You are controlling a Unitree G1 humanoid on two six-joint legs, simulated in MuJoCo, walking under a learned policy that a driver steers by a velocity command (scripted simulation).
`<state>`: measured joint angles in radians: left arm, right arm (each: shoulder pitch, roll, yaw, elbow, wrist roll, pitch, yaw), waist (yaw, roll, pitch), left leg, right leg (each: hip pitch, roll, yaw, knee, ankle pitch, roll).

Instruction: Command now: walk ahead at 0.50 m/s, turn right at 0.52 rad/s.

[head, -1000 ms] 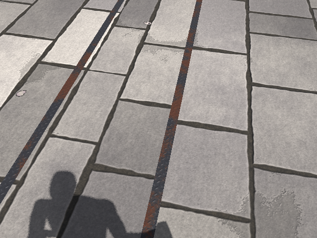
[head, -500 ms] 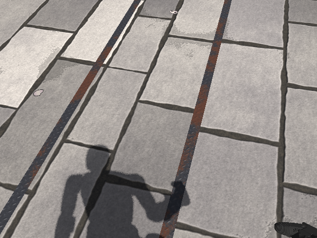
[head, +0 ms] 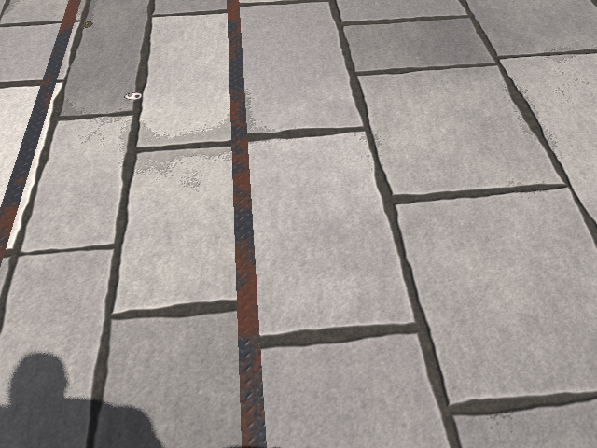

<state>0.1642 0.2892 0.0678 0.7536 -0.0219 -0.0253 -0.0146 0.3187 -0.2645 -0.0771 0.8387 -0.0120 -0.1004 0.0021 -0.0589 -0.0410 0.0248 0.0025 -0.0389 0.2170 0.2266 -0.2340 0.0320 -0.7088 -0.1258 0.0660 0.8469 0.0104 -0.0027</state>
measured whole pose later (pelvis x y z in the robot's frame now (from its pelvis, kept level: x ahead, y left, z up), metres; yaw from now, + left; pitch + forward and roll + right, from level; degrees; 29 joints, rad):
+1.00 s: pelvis +0.58 -0.02 +0.00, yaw +13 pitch +2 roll +0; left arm 0.10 0.29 0.05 0.70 0.02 -0.10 0.01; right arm 0.31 -0.27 -0.07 0.75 0.02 -0.05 0.01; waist -0.04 -0.03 0.04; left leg -0.19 -0.12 -0.09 0.35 -0.18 0.10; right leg -0.65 -0.10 0.09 0.86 -0.17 0.06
